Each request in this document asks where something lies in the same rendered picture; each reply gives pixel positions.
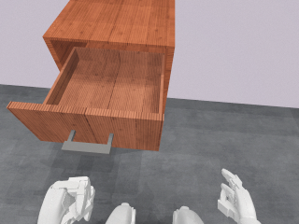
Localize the robot left thigh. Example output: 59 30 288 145
106 205 136 224

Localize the robot thigh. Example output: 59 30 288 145
172 208 204 224
106 205 136 224

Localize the drawer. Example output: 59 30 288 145
7 47 165 151

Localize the robot right thigh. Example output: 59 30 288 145
172 208 204 224

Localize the robot left hand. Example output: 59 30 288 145
37 176 95 224

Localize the handle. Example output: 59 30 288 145
62 130 114 158

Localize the robot right hand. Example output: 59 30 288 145
218 169 257 224

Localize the cabinet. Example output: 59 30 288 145
42 0 176 114

